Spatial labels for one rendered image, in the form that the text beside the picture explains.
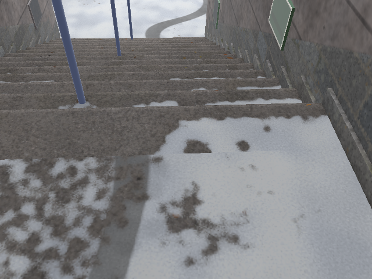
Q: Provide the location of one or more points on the stairs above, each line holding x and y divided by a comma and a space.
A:
178, 71

